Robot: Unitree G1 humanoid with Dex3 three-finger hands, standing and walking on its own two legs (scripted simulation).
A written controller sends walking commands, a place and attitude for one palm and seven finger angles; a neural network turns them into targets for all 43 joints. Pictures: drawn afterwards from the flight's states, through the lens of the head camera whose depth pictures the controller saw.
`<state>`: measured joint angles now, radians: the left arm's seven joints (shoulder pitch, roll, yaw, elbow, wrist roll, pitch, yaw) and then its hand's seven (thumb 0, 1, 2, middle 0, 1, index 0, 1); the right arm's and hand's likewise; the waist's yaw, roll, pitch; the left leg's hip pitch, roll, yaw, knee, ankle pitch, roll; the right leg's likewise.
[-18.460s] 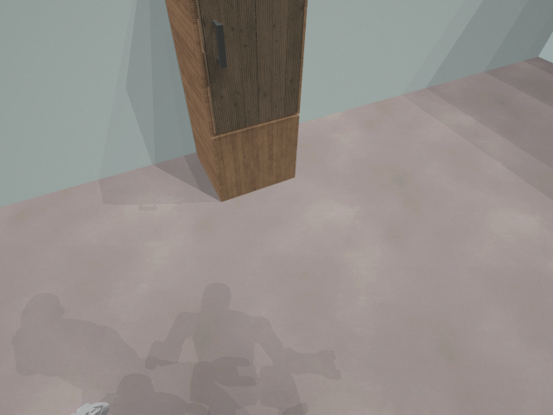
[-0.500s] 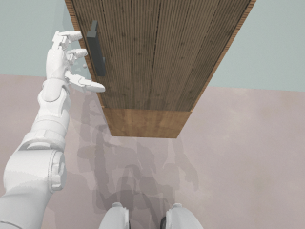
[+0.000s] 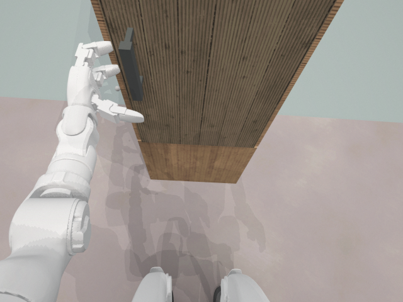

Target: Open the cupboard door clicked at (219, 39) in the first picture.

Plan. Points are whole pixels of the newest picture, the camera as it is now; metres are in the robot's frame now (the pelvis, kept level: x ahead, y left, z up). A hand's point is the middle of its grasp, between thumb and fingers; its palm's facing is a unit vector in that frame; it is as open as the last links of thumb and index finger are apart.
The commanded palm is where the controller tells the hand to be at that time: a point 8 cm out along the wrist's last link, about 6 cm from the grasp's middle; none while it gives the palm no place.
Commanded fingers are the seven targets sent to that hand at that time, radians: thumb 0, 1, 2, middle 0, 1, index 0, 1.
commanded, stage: move the hooked fingers beside the handle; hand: left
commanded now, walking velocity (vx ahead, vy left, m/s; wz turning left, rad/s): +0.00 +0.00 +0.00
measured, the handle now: (134, 67) +0.55 +0.13 +0.08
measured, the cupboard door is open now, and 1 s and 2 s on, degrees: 0 1 1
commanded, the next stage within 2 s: none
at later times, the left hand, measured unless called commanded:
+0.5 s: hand (114, 87) +0.51 +0.16 +0.07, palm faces -0.01 -1.00 -0.02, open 14.9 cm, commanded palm +0.49 +0.18 +0.08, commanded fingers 0.00 -0.50 0.30 -0.30 -1.20 -0.30 -1.20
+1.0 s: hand (110, 86) +0.51 +0.17 +0.07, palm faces -0.04 -1.00 -0.02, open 14.5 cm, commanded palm +0.49 +0.20 +0.08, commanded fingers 0.00 -0.50 0.30 -0.30 -1.20 -0.30 -1.20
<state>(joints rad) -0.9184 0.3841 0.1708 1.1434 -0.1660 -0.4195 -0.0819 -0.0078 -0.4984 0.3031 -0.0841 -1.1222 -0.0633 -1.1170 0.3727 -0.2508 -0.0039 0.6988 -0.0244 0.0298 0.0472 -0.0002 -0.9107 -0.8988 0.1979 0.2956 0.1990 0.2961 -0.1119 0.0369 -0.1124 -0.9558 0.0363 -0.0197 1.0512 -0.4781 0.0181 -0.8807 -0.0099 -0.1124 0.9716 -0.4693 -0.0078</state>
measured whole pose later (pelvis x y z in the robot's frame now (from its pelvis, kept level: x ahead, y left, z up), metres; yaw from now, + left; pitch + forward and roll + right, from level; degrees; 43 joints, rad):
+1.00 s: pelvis +0.00 +0.00 +0.00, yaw -2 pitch +22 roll -3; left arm -0.87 0.48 0.35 1.14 -0.12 -0.41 -0.24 -0.01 -0.50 0.30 -0.21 -1.16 -0.20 -1.15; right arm 0.38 -0.26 0.03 0.64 0.00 0.07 0.01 0.00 -0.91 -0.90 0.20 0.30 0.20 0.30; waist -0.16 0.03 -0.11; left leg -0.94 0.06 0.02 1.04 -0.48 0.02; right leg -0.88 0.02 -0.07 0.96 -0.46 -0.01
